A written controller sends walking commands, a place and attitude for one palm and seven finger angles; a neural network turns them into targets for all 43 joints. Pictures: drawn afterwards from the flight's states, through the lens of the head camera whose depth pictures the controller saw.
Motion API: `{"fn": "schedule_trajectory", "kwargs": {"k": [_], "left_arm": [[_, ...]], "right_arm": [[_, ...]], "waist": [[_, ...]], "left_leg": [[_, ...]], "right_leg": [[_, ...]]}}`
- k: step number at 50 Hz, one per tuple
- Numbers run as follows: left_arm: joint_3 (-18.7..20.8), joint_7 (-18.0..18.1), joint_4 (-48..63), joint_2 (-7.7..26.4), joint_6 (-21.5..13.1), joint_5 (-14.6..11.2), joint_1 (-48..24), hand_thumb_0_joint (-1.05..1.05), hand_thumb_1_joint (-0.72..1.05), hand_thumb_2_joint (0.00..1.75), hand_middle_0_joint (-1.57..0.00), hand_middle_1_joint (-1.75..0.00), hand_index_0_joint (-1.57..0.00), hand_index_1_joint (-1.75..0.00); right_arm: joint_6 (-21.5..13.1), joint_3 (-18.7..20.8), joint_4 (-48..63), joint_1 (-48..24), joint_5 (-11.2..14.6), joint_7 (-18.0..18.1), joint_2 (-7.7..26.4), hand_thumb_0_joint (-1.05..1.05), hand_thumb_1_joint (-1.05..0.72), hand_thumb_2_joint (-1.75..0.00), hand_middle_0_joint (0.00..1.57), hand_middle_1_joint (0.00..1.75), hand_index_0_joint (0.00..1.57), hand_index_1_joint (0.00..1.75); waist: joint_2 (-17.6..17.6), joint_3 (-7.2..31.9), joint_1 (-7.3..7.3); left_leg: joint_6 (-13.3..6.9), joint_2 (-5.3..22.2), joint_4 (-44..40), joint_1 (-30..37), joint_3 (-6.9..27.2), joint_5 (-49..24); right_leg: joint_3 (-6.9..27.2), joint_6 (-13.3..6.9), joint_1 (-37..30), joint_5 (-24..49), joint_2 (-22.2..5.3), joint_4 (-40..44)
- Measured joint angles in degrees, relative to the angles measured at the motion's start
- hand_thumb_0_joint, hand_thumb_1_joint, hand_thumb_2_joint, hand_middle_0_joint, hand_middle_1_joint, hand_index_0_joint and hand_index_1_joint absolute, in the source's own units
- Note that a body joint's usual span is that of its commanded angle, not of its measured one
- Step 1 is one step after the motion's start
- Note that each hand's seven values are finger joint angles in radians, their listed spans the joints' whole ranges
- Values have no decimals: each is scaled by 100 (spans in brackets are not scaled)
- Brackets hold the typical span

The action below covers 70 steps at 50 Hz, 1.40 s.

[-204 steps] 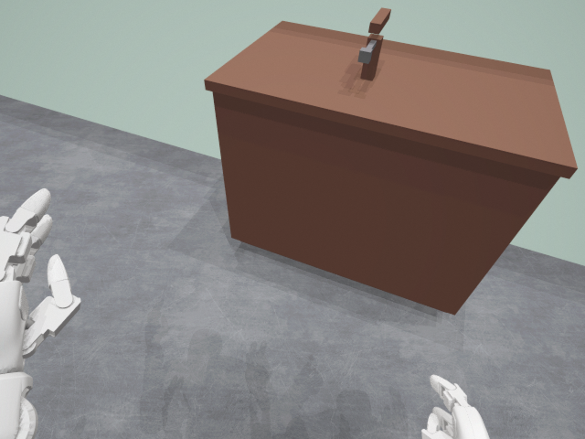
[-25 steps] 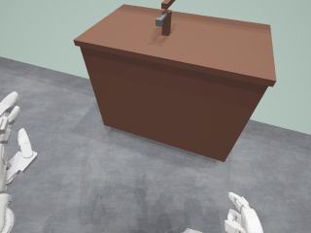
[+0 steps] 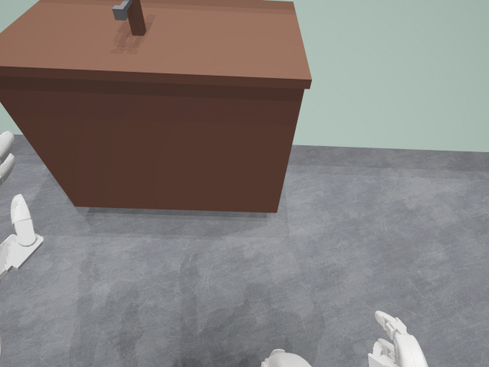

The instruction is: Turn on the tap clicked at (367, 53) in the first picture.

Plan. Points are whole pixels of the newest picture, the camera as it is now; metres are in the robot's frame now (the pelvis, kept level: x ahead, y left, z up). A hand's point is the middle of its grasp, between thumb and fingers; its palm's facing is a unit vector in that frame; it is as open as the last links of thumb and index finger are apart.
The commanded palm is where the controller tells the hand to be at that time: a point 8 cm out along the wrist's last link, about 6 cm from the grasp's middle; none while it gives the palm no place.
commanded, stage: turn to face it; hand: left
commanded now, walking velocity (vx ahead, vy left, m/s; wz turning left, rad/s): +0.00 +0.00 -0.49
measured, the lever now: (120, 12) +0.90 +0.41 +0.13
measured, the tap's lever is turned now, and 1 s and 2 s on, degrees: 0 0 0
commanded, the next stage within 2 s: take the last steps up to it in 0.44 s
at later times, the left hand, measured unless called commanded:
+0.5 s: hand (131, 248) +0.21 +0.15 +0.18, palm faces +0.18 -0.85 -0.49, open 7.4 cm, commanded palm +0.17 +0.20 +0.19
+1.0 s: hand (111, 251) +0.21 +0.17 +0.18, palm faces +0.21 -0.88 -0.43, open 7.4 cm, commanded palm +0.17 +0.22 +0.19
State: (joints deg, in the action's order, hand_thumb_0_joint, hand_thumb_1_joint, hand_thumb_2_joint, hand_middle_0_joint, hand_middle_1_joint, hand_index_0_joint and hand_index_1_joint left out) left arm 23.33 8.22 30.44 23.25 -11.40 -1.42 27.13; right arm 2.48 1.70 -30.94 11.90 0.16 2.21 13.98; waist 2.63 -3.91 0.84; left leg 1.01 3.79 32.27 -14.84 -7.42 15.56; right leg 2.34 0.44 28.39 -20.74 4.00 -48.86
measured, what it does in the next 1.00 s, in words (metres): steps on the spot: right foot, then left foot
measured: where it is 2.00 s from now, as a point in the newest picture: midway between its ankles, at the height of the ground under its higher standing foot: outside the picture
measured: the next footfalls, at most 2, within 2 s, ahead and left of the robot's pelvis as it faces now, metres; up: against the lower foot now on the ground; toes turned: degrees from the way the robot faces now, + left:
right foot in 0.18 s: +0.03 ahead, -0.15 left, +0.00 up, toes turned -12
left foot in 0.52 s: +0.02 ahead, +0.08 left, +0.00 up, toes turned -7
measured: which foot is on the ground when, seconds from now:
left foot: down 0.00-0.20, up 0.22-0.50, down 0.52-0.76, up 0.78-1.00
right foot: up 0.00-0.16, down 0.18-0.56, up 0.58-0.72, down 0.74-1.00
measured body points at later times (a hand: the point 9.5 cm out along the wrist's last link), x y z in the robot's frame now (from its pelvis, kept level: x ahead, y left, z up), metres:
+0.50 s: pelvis -0.05 -0.04 +0.00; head -0.02 -0.05 +0.45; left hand +0.19 +0.19 +0.21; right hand +0.04 -0.32 -0.09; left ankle -0.02 +0.08 -0.72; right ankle -0.01 -0.14 -0.73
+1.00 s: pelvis -0.05 -0.02 +0.01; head -0.04 -0.02 +0.46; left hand +0.19 +0.21 +0.20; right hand +0.03 -0.29 -0.09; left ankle +0.01 +0.11 -0.71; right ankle -0.08 -0.15 -0.73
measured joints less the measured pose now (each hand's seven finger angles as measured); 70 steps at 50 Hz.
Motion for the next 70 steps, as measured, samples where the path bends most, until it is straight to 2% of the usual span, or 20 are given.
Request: {"fn": "schedule_trajectory", "kwargs": {"k": [3, 8, 11, 16, 19, 24, 27, 29, 32, 34, 37, 40, 44, 52, 54, 58, 62, 65, 67, 70], "left_arm": [[-144, 10, -213, -210, 98, 39, -122, 1, 88, 90, -22, -30, -22, -30], [-335, 9, -122, -234, 135, 50, -129, 2, 89, 90, -21, -30, -21, -30], [-344, -37, -96, -141, 36, 74, -322, 2, 89, 90, -21, -30, -21, -30], [-174, -31, 89, -66, -26, -66, 63, 1, 88, 90, -22, -30, -22, -30], [-62, -19, 189, 32, -67, -88, 406, 1, 88, 90, -22, -31, -22, -30], [-44, 18, 199, 81, -64, -60, 442, 1, 88, 90, -22, -31, -22, -30], [-108, 47, 140, -4, -31, -27, 256, 1, 88, 90, -22, -31, -22, -30], [-144, 55, 1, -64, -19, 13, 86, 1, 88, 90, -22, -31, -22, -30], [-251, 68, -257, -196, 25, 93, -24, 1, 88, 90, -22, -30, -22, -30], [-331, 88, -314, -250, 40, 133, -8, 1, 88, 90, -22, -30, -22, -30], [-370, 111, -317, -240, -4, 182, 56, 1, 89, 90, -21, -30, -21, -30], [-468, 82, -426, -285, -51, 189, -134, 1, 88, 90, -22, -30, -22, -30], [-497, 51, -500, -360, -142, 144, -148, 1, 88, 90, -22, -30, -22, -30], [-383, 117, -186, -284, -223, 125, 147, 1, 88, 90, -22, -30, -22, -30], [-312, 134, -167, -239, -237, 104, 19, 1, 88, 90, -22, -30, -22, -30], [-200, 118, -471, -171, -213, 120, -191, 1, 88, 90, -22, -30, -22, -30], [-217, 89, -322, -183, -202, 76, -38, 2, 89, 90, -21, -30, -21, -30], [-240, 55, -191, -96, -234, 94, 105, 1, 89, 90, -21, -30, -21, -30], [-297, 16, -258, -114, -270, 118, 23, 1, 88, 90, -22, -30, -22, -30], [-370, -27, -488, -298, -298, 67, -67, 1, 88, 90, -22, -30, -22, -30]], "right_arm": [[-135, -34, 49, 23, 59, -68, -132, 1, -91, -90, 20, 30, 20, 30], [-434, -249, 158, 59, 57, -215, -382, 1, -90, -90, 20, 30, 20, 30], [-504, -315, 116, -35, 61, -266, -416, 1, -90, -90, 20, 30, 20, 30], [-202, -281, -158, -282, 42, -201, -314, 1, -90, -90, 20, 30, 21, 30], [-112, -207, -213, -229, 22, -106, -228, 1, -90, -90, 20, 30, 20, 30], [-140, -77, -246, -10, 13, 40, -10, 1, -90, -90, 20, 30, 20, 30], [-181, -3, -236, 72, 19, 114, 80, 1, -90, -90, 20, 30, 20, 30], [-211, 11, -244, 72, 27, 163, 23, 1, -90, -90, 20, 30, 20, 30], [-370, -14, -213, 145, 13, 162, -91, 1, -90, -90, 20, 30, 20, 30], [-481, -80, -220, 204, 11, 133, -173, 1, -90, -90, 20, 30, 20, 30], [-562, -199, -236, 244, -11, 91, -287, 1, -90, -90, 20, 30, 20, 30], [-516, -204, -417, 175, -20, 60, -327, 1, -90, -90, 20, 30, 20, 30], [-382, -208, -656, 156, -36, 36, -267, 1, -90, -90, 20, 30, 20, 30], [-476, -39, -516, 326, -60, 147, -48, 1, -90, -90, 20, 30, 20, 30], [-539, 35, -503, 248, -32, 191, -72, 1, -90, -90, 20, 30, 20, 30], [-687, 17, -573, 79, -13, 162, -297, 1, -90, -90, 20, 30, 20, 30], [-815, -126, -551, 54, 0, 63, -474, 1, -90, -90, 20, 30, 20, 30], [-819, -215, -486, 101, -18, 48, -520, 1, -90, -90, 20, 30, 20, 30], [-723, -199, -559, 48, -17, 24, -456, 1, -90, -90, 20, 30, 20, 30], [-549, -140, -755, -35, -7, -43, -309, 1, -90, -90, 20, 30, 21, 30]], "waist": [[-212, 21, 40], [-460, -33, 82], [-656, -232, -23], [-482, -300, -202], [-357, -204, -263], [-209, 41, -170], [-181, 150, -144], [-51, 143, -69], [-153, 255, -123], [-255, 346, -153], [-348, 474, -155], [-445, 426, -152], [-365, 388, -141], [-240, 192, -89], [-147, 69, -47], [-207, 76, -139], [-344, 138, -165], [-433, 200, -161], [-567, 179, -147], [-580, 161, -75]], "left_leg": [[72, 277, 3, 68, -93, 68], [302, 774, 354, -88, -274, 194], [377, 992, 1039, -429, -68, 588], [358, 228, 2951, -1182, 487, 1170], [334, 45, 2566, -1133, 394, 1035], [191, -105, 1017, -558, 303, 803], [17, -107, -68, -43, 247, 149], [-77, -132, -70, 26, 135, 2], [-103, -36, -52, 57, 168, 64], [-80, 42, -8, 38, 220, 87], [-25, 121, 319, -158, 242, 242], [-57, 61, 1172, -525, 374, 862], [-16, -80, 2296, -1053, 398, 813], [-110, 38, -112, -209, 46, 176], [-154, -56, -39, -173, -59, -263], [-251, -79, 76, -148, -73, 5], [-238, -54, -53, -43, -77, 42], [-194, -70, 277, -135, -50, 298], [-195, -55, 1168, -453, 106, 697], [-44, -155, 2778, -1085, 361, 774]], "right_leg": [[-390, 180, -23, -295, -226, -652], [-755, 251, -924, -122, -484, 920], [-907, -108, -1087, 478, -341, 1300], [-613, -352, -865, 603, -319, 1402], [-463, -369, -865, 842, -298, 1687], [-320, -351, -780, 1065, -239, 1893], [-307, -287, -698, 1068, -184, 1776], [-215, -167, -633, 645, -212, 1481], [-388, -30, -552, -101, -269, 591], [-565, 12, -796, -262, -348, 726], [-759, -24, -1305, 2, -457, 1588], [-848, -189, -1216, 427, -470, 1482], [-833, -184, -1352, 495, -641, 1771], [-745, 136, -1470, 373, -958, 1724], [-595, 106, -1281, -130, -1052, 1079], [-604, 69, -654, -809, -866, -534], [-952, 103, -692, -585, -771, 181], [-1146, -4, -1120, 1, -705, 1415], [-1222, -178, -1124, 397, -702, 1319], [-1200, -168, -1298, 156, -794, 1351]]}}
